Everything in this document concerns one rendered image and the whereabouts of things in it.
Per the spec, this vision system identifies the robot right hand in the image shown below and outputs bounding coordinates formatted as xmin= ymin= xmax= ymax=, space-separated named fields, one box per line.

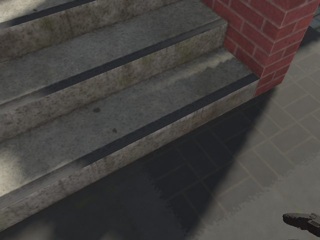
xmin=282 ymin=213 xmax=320 ymax=240

